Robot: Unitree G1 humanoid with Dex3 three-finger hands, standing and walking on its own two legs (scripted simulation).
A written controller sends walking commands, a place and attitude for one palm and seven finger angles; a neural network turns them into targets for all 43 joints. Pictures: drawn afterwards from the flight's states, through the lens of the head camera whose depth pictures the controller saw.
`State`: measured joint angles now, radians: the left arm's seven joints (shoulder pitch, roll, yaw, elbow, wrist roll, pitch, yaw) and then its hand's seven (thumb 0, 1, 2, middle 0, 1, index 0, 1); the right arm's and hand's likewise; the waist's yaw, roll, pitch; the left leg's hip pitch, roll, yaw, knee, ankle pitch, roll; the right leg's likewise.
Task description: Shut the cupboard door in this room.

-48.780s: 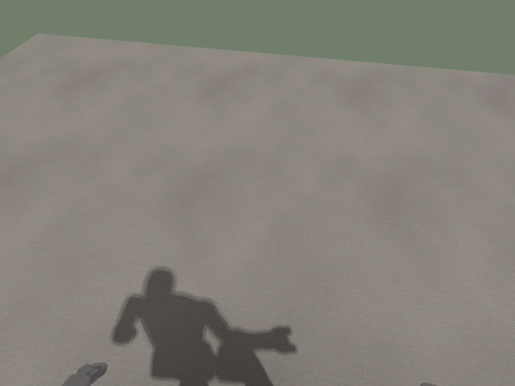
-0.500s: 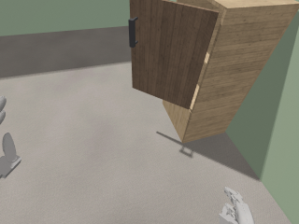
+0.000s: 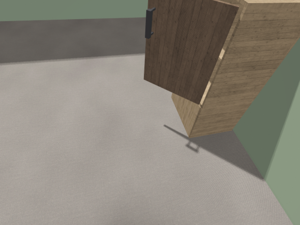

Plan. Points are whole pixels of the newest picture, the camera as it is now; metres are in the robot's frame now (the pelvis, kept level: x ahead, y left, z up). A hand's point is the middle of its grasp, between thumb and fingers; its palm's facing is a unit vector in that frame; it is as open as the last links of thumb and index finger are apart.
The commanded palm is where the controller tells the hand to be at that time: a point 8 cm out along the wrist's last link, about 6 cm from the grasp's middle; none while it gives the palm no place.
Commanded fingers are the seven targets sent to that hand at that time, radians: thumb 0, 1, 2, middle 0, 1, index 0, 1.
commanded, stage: let the arm hang, fingers relaxed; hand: left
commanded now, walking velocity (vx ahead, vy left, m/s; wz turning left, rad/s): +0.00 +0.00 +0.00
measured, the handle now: (150, 23) +1.05 +0.06 +0.04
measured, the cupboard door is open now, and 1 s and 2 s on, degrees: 45 45 45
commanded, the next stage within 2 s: look to check the result in 0.68 s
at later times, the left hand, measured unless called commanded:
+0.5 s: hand out of the picture -0.01 +0.17 -0.17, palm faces -0.01 -0.98 -0.18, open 7.4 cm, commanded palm none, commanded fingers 0.00 0.90 0.90 -0.20 -0.30 -0.20 -0.30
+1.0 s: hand out of the picture -0.01 +0.18 -0.17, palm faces -0.01 -0.98 -0.21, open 7.4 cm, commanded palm none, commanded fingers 0.00 0.90 0.90 -0.20 -0.30 -0.20 -0.30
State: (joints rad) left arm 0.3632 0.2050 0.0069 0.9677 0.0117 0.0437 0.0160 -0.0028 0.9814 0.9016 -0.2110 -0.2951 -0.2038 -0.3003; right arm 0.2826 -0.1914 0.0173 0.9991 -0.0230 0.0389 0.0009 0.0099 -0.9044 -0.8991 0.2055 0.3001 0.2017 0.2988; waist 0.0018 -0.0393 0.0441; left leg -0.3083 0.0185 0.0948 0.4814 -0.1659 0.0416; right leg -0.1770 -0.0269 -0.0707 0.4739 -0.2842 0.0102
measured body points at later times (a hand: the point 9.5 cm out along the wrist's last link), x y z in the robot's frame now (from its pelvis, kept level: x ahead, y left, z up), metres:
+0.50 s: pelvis -0.01 +0.00 +0.00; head -0.02 +0.00 +0.45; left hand -0.01 +0.22 -0.16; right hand -0.03 -0.21 -0.16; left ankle +0.06 +0.09 -0.74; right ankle -0.02 -0.13 -0.74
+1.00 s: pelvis +0.00 +0.00 +0.01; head +0.01 +0.00 +0.46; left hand -0.01 +0.23 -0.15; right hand -0.01 -0.23 -0.15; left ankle +0.06 +0.09 -0.74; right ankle -0.02 -0.13 -0.74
